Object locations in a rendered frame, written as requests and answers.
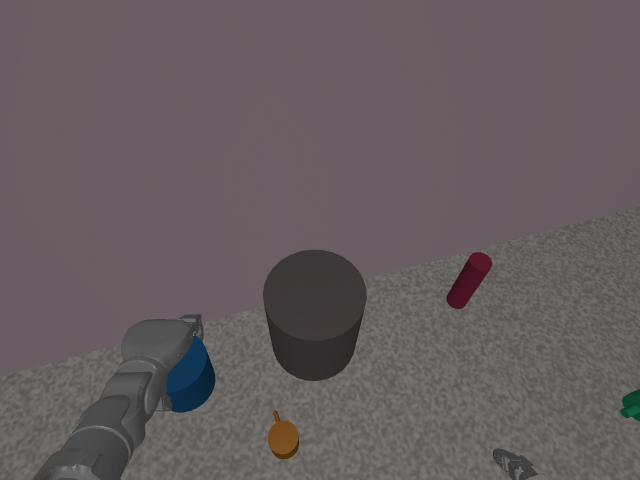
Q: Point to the right robot hand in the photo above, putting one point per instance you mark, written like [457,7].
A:
[518,468]

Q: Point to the left robot arm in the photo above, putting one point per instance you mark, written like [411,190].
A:
[110,429]

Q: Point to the left robot hand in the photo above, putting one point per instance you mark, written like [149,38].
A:
[166,341]

